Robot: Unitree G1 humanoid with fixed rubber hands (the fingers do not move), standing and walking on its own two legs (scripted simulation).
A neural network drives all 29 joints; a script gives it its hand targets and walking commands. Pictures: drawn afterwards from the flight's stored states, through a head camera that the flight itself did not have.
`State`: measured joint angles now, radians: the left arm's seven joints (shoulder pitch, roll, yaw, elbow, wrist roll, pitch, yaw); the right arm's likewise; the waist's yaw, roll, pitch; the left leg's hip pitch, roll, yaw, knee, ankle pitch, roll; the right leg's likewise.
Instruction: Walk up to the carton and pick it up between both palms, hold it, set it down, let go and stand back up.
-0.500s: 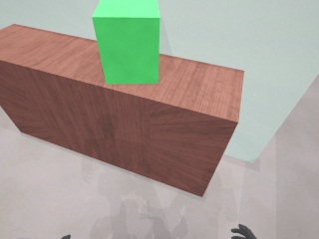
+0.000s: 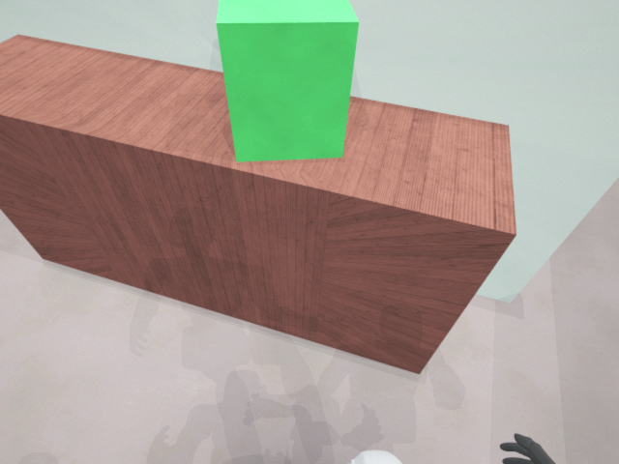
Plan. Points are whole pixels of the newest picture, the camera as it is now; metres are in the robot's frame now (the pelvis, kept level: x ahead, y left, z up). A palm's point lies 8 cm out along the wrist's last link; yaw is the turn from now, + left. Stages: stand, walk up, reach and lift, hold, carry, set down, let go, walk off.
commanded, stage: walk up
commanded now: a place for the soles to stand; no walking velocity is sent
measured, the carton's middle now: (285, 72) +0.84 +0.05 +0.10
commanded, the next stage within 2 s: none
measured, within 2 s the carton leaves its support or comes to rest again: neither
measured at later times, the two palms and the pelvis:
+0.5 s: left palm (5, 463) +0.16 +0.39 -0.10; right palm out of the picture +0.12 -0.23 -0.12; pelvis +0.06 +0.08 -0.02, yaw -5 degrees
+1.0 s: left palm (14, 375) +0.27 +0.43 -0.09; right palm (442, 445) +0.19 -0.20 -0.13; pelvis +0.15 +0.12 -0.02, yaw -11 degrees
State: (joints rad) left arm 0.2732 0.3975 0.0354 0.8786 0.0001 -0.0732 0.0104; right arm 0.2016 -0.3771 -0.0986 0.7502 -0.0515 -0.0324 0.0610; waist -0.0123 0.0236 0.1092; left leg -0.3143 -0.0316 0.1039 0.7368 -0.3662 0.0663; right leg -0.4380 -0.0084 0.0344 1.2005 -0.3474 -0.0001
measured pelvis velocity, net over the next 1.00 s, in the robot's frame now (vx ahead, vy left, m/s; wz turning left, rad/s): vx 0.15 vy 0.12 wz -0.20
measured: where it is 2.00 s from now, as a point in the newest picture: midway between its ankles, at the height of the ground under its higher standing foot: (227, 434)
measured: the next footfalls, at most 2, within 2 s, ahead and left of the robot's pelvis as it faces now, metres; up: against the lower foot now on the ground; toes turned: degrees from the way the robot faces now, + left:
right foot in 0.24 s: +0.13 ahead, -0.11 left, +0.00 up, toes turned -6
left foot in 0.50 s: +0.18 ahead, +0.19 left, +0.00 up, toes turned -4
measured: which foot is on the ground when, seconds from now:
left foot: down 0.00-0.26, up 0.28-0.48, down 0.50-0.82, up 0.84-1.00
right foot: up 0.00-0.22, down 0.24-0.52, up 0.54-0.78, down 0.80-1.00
